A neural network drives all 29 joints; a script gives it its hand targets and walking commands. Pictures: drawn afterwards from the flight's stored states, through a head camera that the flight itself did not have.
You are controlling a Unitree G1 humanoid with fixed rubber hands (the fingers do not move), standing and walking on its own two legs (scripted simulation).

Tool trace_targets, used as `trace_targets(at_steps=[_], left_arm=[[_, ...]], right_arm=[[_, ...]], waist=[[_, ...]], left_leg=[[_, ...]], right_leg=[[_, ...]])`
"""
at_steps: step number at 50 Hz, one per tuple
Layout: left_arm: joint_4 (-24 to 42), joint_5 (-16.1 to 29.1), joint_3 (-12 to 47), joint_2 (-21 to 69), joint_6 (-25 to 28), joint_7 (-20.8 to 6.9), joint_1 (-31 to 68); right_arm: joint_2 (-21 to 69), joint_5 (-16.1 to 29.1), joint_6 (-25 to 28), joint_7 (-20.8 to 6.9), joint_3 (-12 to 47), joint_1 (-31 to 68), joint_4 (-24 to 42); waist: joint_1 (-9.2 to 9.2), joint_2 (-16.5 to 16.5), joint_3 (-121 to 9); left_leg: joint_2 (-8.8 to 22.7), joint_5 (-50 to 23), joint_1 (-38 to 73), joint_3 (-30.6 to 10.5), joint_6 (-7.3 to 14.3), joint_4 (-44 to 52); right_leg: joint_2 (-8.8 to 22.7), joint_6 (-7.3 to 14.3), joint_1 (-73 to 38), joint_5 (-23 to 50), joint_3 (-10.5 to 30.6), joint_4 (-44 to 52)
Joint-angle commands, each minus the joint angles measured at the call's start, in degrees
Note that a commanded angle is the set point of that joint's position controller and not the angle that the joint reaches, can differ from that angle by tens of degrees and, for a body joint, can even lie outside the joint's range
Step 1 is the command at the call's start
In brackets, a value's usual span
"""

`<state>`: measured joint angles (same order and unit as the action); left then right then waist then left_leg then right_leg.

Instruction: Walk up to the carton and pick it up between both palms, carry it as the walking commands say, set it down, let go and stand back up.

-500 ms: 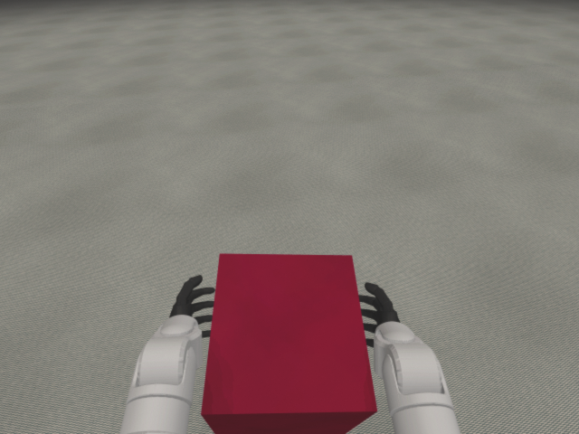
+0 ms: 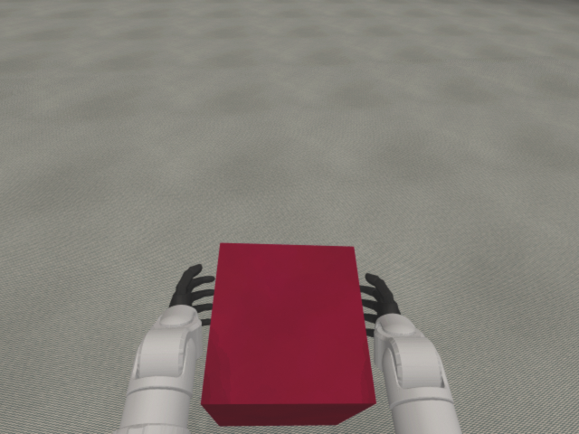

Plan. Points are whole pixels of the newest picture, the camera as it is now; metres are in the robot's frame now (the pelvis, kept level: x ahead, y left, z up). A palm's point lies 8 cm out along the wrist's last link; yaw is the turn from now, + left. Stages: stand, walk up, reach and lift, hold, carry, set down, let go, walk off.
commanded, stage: carry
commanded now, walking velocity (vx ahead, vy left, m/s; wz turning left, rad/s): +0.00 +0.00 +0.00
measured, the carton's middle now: (282, 341) +0.30 +0.01 -0.05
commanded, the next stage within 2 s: hold in 0.34 s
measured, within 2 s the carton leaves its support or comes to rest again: neither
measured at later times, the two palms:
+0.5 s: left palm (180, 317) +0.28 +0.15 +0.04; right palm (382, 326) +0.28 -0.13 +0.03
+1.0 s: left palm (181, 301) +0.31 +0.16 +0.05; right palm (377, 302) +0.31 -0.13 +0.04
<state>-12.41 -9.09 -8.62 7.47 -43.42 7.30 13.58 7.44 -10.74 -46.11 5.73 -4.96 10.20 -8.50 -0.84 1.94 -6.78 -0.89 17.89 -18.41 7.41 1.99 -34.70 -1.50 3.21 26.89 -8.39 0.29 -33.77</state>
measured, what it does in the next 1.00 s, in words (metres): stands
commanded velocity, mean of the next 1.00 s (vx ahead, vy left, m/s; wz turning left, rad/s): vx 0.00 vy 0.00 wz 0.00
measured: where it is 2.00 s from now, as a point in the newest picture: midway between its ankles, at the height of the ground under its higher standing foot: outside the picture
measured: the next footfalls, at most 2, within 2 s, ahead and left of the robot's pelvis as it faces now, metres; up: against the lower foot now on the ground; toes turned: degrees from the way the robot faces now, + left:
none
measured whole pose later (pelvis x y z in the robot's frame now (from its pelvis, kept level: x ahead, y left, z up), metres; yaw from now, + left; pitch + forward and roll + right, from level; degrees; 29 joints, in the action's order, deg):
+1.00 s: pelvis +0.00 +0.00 +0.00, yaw +0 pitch -2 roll +1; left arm -23.8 -9.2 -16.0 7.7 -37.1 7.0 21.1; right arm 7.8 -12.7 -43.3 6.1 -9.1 20.9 -19.2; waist -0.8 -1.9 -2.8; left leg -0.9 18.5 -14.3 6.8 2.5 -34.5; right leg -1.8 3.1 22.7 -9.1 0.2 -33.6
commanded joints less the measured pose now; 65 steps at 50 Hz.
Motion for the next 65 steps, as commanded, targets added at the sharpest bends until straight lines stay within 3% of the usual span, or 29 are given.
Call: trace_targets(at_steps=[1, 2, 3, 4, 7, 8, 12, 16, 17, 18, 20, 22, 26, 27, 30, 32, 33, 34, 36, 39, 42, 46, 51, 52, 56, 57, 58, 60, 65], left_arm=[[6.6, 11.12, 30.25, 52.0, 1.64, -15.62, 27.11], [12.51, 13.64, 31.07, 53.22, 2.07, -15.1, 31.11], [4.69, 10.73, 29.8, 51.95, 1.75, -15.97, 27.43], [12.74, 13.07, 30.99, 52.36, 1.66, -15.1, 29.58], [7.98, 10.78, 30.43, 51.07, 1.81, -15.33, 29.88], [14.05, 13.74, 31.13, 52.09, 1.45, -14.68, 28.74], [2.17, 8.89, 26.77, 49.18, 0.95, -15.16, 25.75], [13.68, 14.21, 30.37, 51.57, 1.58, -14.33, 29.45], [11.45, 12.84, 29.87, 50.02, 0.77, -14.22, 26.66], [-1.58, 10.77, 27.94, 50.34, 1.74, -15.93, 22.47], [7.9, 13.13, 31.37, 53.76, 3.91, -15.84, 29.45], [4.45, 12.13, 30.06, 53.7, 4.37, -16.36, 33.84], [-0.53, 13.21, 28.06, 55.58, 5.62, -17.25, 38.9], [-1.2, 13.09, 26.61, 54.63, 6.0, -17.63, 39.42], [-7.05, 13.54, 24.51, 56.19, 6.77, -19.06, 39.82], [-8.51, 12.24, 21.7, 55.49, 7.05, -19.64, 38.96], [-7.2, 13.26, 23.45, 57.05, 7.69, -20.04, 43.06], [-9.91, 11.57, 21.15, 56.69, 7.11, -19.89, 41.93], [-11.15, 12.26, 20.36, 58.0, 7.59, -20.72, 42.23], [-8.34, 12.57, 23.45, 60.0, 7.4, -20.91, 44.12], [-9.68, 11.61, 21.8, 59.71, 7.6, -20.66, 43.0], [-12.03, 11.36, 22.67, 61.22, 7.32, -21.64, 41.56], [-1.66, 14.91, 28.32, 63.33, 8.68, -21.31, 44.31], [-4.21, 14.14, 28.48, 64.44, 7.6, -20.62, 42.84], [-2.92, 13.08, 26.56, 60.78, 8.46, -20.92, 46.72], [-3.82, 14.09, 28.42, 63.07, 8.22, -20.81, 45.34], [-5.32, 12.56, 26.93, 62.55, 7.99, -20.93, 42.19], [-11.9, 11.53, 23.38, 58.17, 7.89, -22.67, 45.12], [-18.05, 8.5, 17.44, 57.58, 11.3, -23.52, 46.61]], right_arm=[[49.03, 14.0, 5.07, -13.35, 26.45, 36.7, 10.93], [49.81, 16.26, 5.23, -12.78, 28.29, 40.59, 17.08], [48.85, 13.52, 5.32, -13.43, 27.09, 39.43, 11.33], [50.15, 15.85, 4.81, -12.93, 27.53, 37.72, 14.99], [48.14, 12.69, 4.87, -13.14, 25.34, 36.53, 9.41], [49.72, 16.24, 4.68, -12.17, 28.01, 37.72, 17.54], [46.97, 11.81, 4.25, -12.68, 24.99, 35.8, 7.17], [49.16, 16.06, 4.64, -11.6, 27.76, 38.68, 17.81], [48.93, 15.29, 4.02, -11.58, 27.05, 35.62, 14.23], [49.4, 13.4, 5.15, -13.64, 25.23, 28.31, 2.25], [50.13, 16.67, 6.59, -14.94, 28.89, 34.23, 10.93], [51.28, 17.39, 6.63, -15.86, 28.67, 43.87, 8.59], [51.88, 15.93, 6.88, -16.2, 27.34, 49.78, 7.16], [53.52, 16.52, 7.44, -16.43, 28.37, 52.41, 7.19], [55.48, 14.37, 7.4, -16.61, 26.26, 49.38, 0.81], [57.74, 13.85, 7.38, -17.32, 26.2, 48.77, -2.28], [58.32, 13.37, 7.7, -17.65, 25.44, 50.09, -1.4], [58.89, 13.67, 7.4, -17.79, 24.49, 49.71, -5.64], [61.45, 14.93, 8.13, -18.08, 27.37, 54.32, -2.28], [61.89, 13.54, 7.47, -18.42, 24.01, 47.01, -7.87], [63.02, 14.99, 8.05, -19.27, 26.47, 50.89, -5.13], [62.24, 14.77, 8.55, -19.2, 25.81, 52.0, -3.0], [64.19, 16.4, 8.97, -19.43, 28.21, 48.95, -1.23], [60.57, 14.49, 8.11, -19.76, 24.83, 46.07, -4.86], [64.45, 16.6, 8.86, -20.32, 27.02, 48.87, -4.62], [63.14, 14.75, 8.37, -20.16, 24.91, 44.38, -7.23], [63.1, 15.32, 8.57, -20.01, 25.54, 47.35, -5.11], [62.17, 11.21, 7.95, -18.27, 18.54, 40.24, -11.82], [61.46, 10.95, 11.7, -18.51, 16.38, 50.01, -12.34]], waist=[[-0.1, -2.27, -15.21], [0.23, 1.32, -15.3], [0.2, 1.74, -17.11], [0.16, -1.44, -15.33], [0.05, -2.09, -15.42], [0.07, 0.28, -16.08], [0.02, 0.39, -13.42], [0.12, 2.2, -16.08], [0.05, -0.79, -15.0], [0.95, -9.0, -10.42], [-0.15, -7.91, -17.24], [-1.63, -9.85, -13.22], [0.94, -1.28, -13.09], [-1.12, -1.74, -12.01], [1.7, 2.39, -9.52], [-0.96, 2.06, -12.05], [1.94, 1.81, -14.56], [-0.07, -1.06, -9.54], [-1.27, 2.39, -15.24], [2.25, -2.45, -16.27], [-0.55, 0.66, -18.09], [0.58, 0.03, -16.16], [2.52, -1.91, -24.19], [4.93, -3.57, -19.45], [0.6, -3.52, -19.86], [4.18, -1.45, -20.33], [2.19, -3.3, -20.06], [4.21, -1.79, -12.96], [0.59, -3.06, -8.47]], left_leg=[[6.63, 0.47, 3.51, -7.38, 0.75, 8.43], [6.77, -1.37, 3.32, -8.13, 0.88, 7.71], [7.04, -2.03, 3.89, -8.42, 1.55, 8.29], [7.2, -0.88, 2.91, -8.62, 1.53, 9.26], [7.17, -1.02, 2.98, -8.41, 1.15, 9.58], [6.51, 1.19, 2.77, -7.78, 1.14, 8.45], [5.88, 2.11, 3.12, -7.63, 0.93, 7.75], [6.07, 0.69, 4.04, -7.85, 1.59, 7.53], [5.92, 2.84, 3.96, -7.48, 1.29, 7.68], [-0.59, 0.53, 3.73, -14.42, 1.35, 12.11], [0.09, -5.85, -0.16, -15.12, 1.49, 11.32], [-0.05, -3.06, -4.59, -15.1, 1.15, 11.46], [0.7, 3.03, -6.13, -16.48, 2.72, 11.13], [-0.18, 5.05, -9.91, -15.52, 3.11, 10.89], [0.56, 5.42, -7.49, -15.65, 3.39, 11.12], [-0.77, 3.35, -8.54, -14.3, 3.32, 11.32], [-0.95, 6.0, -9.05, -14.71, 3.12, 11.06], [0.19, 6.99, -10.79, -15.28, 3.18, 12.51], [-1.15, 2.29, -8.32, -14.31, 3.85, 11.1], [-0.86, -0.26, -7.2, -15.2, 2.34, 11.7], [-0.91, -1.07, -7.73, -15.49, 3.03, 11.61], [-1.65, -1.36, -7.32, -14.95, 2.5, 11.08], [-0.87, -10.07, -2.93, -16.58, 1.51, 10.45], [-0.09, -4.23, -4.39, -16.93, 0.45, 12.13], [-1.41, -5.43, -6.51, -15.46, 1.86, 10.95], [-0.89, -4.77, -4.74, -16.16, 1.3, 11.83], [-0.81, -6.93, -4.17, -16.53, 1.46, 11.55], [-0.5, 2.15, -7.48, -18.09, 2.29, 14.86], [-0.06, 8.33, -11.91, -17.85, 3.16, 14.6]], right_leg=[[9.68, 1.02, -9.78, -0.14, 6.47, 11.79], [9.88, 1.2, -9.83, 0.3, 6.88, 12.01], [9.73, 0.99, -11.33, 1.18, 5.61, 11.4], [9.63, 1.27, -10.78, -0.1, 6.04, 11.77], [9.42, 1.09, -9.78, 0.0, 5.78, 10.96], [10.13, 1.12, -9.98, -3.4, 6.62, 12.88], [10.55, 0.99, -6.73, -9.3, 8.11, 15.1], [10.58, 0.89, -8.5, -7.46, 7.77, 15.01], [10.55, 0.63, -8.55, -7.36, 7.37, 14.44], [-0.08, -1.05, -28.72, -1.47, 5.32, 7.68], [-1.44, -0.66, -34.98, 7.81, 4.75, 3.33], [-1.5, -0.66, -34.77, 4.22, 5.76, 3.6], [-1.8, -0.63, -35.32, -2.53, 6.86, 3.65], [-1.56, -0.75, -38.63, -4.66, 8.22, 4.62], [-1.08, -1.26, -35.5, -6.43, 8.18, 5.45], [-0.92, -1.86, -37.32, -5.19, 7.82, 6.05], [-1.1, -1.77, -38.18, -6.65, 8.57, 6.58], [-0.87, -2.12, -37.91, -5.6, 7.88, 5.58], [-0.58, -2.07, -39.86, -3.46, 9.01, 6.71], [-1.05, -1.6, -38.57, 2.18, 7.85, 5.26], [-1.36, -1.78, -39.12, 2.05, 7.8, 5.18], [-1.31, -1.9, -38.49, 1.97, 7.86, 6.0], [-1.57, -1.56, -38.64, 10.69, 6.87, 4.59], [-2.29, -1.16, -37.02, 6.32, 6.83, 4.28], [-1.44, -1.54, -39.57, 6.55, 7.64, 4.77], [-2.28, -1.21, -37.91, 6.29, 6.62, 4.79], [-1.75, -1.35, -38.07, 7.35, 6.71, 5.17], [-0.32, -1.97, -35.51, -0.31, 6.44, 7.9], [0.04, -1.74, -35.14, -6.63, 6.85, 5.91]])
